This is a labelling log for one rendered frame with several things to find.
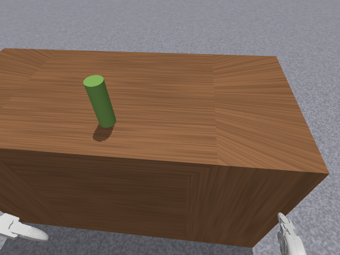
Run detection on can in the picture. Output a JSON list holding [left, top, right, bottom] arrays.
[[83, 75, 116, 128]]

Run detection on right robot hand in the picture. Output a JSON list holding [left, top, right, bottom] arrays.
[[277, 212, 307, 255]]

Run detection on left robot hand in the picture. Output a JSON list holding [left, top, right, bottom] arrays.
[[0, 213, 49, 242]]

